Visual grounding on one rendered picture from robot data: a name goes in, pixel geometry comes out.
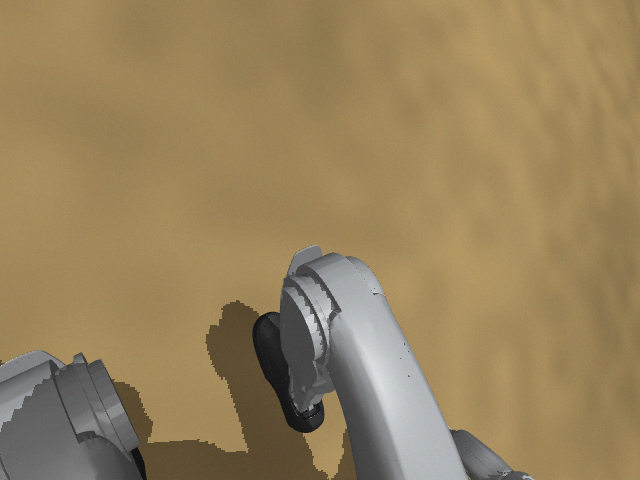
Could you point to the left robot foot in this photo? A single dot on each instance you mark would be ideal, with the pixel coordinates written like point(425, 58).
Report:
point(139, 462)

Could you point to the right robot foot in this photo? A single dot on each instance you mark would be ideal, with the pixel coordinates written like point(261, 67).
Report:
point(266, 340)

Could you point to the right robot hand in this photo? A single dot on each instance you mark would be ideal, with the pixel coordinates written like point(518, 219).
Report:
point(479, 461)

